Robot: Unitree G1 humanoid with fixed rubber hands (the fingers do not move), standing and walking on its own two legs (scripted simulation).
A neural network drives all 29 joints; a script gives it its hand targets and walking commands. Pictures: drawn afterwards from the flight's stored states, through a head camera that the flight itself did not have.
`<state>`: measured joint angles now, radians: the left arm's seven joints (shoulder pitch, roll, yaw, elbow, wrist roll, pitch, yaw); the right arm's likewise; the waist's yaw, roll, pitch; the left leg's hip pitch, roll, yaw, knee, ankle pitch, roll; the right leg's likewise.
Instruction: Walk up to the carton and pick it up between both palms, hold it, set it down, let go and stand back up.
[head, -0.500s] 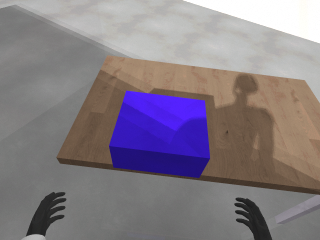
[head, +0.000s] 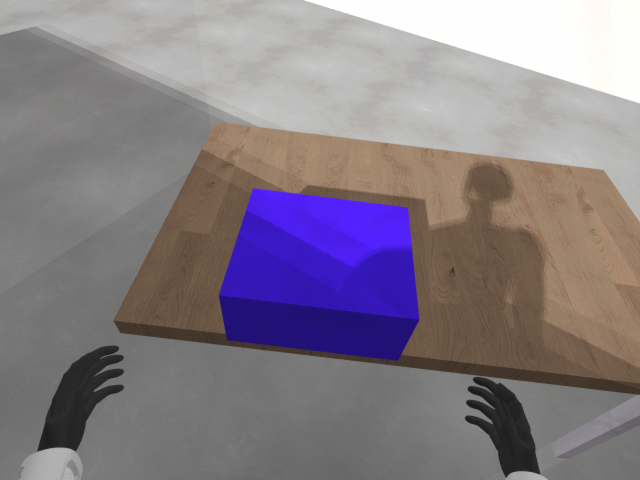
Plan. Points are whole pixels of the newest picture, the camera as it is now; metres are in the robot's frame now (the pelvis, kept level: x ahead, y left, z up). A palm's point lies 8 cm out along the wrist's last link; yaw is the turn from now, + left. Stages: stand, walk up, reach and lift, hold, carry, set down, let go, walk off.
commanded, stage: reach and lift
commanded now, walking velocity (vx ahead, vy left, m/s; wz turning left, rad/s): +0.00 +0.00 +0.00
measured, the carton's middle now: (322, 270) +0.52 -0.02 -0.11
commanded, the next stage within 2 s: none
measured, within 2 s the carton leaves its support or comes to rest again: neither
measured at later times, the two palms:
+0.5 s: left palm (108, 344) +0.29 +0.26 +0.01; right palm (509, 370) +0.27 -0.25 +0.01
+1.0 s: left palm (126, 287) +0.36 +0.26 +0.03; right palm (500, 320) +0.33 -0.26 +0.02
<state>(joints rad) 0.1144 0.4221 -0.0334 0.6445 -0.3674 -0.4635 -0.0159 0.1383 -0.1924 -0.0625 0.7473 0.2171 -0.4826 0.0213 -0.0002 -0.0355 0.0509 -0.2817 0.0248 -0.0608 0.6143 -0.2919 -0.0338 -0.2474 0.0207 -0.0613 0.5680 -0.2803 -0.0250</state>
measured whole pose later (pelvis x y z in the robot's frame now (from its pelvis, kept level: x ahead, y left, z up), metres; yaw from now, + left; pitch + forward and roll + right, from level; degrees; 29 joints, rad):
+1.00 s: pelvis +0.02 +0.00 +0.00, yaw +0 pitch +2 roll -1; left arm -0.46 0.43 -0.13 0.87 -0.41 -0.23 -0.02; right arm -0.37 -0.34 0.00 0.92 0.36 -0.26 0.02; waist 0.00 -0.04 0.02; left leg -0.37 0.02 -0.06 0.65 -0.32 -0.03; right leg -0.33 0.02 -0.06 0.60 -0.31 -0.02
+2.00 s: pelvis -0.02 +0.01 -0.05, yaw -2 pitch +27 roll -2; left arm -1.05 0.45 -0.25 1.39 -0.50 -0.30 -0.02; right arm -0.95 -0.43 0.05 1.37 0.44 -0.24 0.07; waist 0.00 -0.04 -0.23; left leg -1.06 0.02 -0.06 0.92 -0.34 -0.03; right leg -1.02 0.02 -0.06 0.86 -0.31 -0.02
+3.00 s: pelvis -0.02 +0.01 -0.10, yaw -3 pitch +37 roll -3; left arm -1.05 0.31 -0.20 1.40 -0.39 -0.43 0.01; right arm -0.95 -0.33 0.05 1.38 0.44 -0.41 0.02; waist 0.00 -0.04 -0.31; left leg -1.38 0.02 -0.06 1.15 -0.42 -0.03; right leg -1.35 0.02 -0.06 1.11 -0.40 -0.02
